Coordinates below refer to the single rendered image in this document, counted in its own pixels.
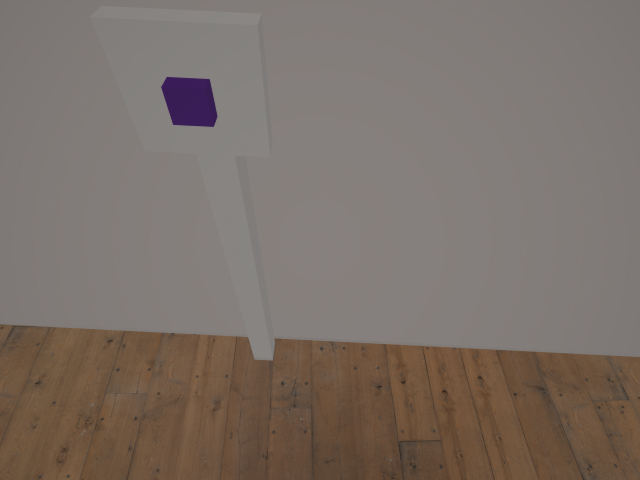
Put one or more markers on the button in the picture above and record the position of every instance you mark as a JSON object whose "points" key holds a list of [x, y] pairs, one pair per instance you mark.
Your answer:
{"points": [[190, 101]]}

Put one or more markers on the panel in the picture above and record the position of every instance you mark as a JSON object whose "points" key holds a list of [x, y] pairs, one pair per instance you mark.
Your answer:
{"points": [[144, 46]]}

